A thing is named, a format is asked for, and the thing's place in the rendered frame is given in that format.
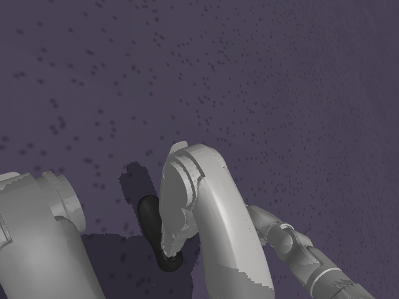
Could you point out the right robot hand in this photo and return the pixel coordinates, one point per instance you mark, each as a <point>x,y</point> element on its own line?
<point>263,221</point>

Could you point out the right robot foot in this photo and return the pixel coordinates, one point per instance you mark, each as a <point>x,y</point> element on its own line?
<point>150,221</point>

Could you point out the right robot arm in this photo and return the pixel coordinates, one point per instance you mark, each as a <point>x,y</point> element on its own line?
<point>320,277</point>

